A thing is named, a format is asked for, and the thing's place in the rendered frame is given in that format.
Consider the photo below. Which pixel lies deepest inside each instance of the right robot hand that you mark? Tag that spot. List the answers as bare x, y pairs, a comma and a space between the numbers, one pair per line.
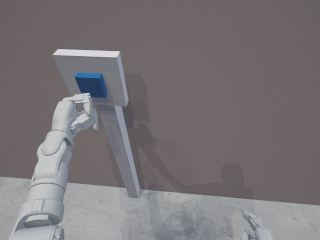
261, 233

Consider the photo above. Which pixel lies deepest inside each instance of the button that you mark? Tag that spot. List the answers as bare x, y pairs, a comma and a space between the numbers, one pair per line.
92, 83

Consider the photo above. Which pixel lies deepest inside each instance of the left robot hand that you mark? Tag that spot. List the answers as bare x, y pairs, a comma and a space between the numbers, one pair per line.
67, 119

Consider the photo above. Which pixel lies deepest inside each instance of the panel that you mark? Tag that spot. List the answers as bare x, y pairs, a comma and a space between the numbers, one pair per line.
109, 64

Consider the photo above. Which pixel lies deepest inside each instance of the left robot forearm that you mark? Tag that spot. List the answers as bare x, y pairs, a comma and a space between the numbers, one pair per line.
44, 202

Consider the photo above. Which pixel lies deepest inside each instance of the left robot upper arm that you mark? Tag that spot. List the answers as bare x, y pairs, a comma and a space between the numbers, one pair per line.
49, 232

